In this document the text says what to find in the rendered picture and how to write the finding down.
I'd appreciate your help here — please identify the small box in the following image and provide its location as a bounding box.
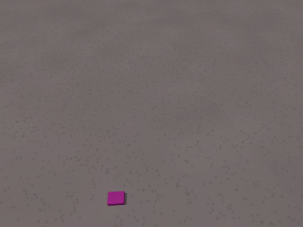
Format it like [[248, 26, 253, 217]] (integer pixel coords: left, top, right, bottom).
[[107, 191, 125, 206]]

